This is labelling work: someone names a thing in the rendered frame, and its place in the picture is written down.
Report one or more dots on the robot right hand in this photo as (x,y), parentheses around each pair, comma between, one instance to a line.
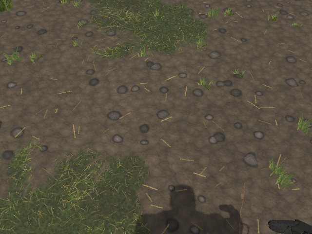
(286,226)

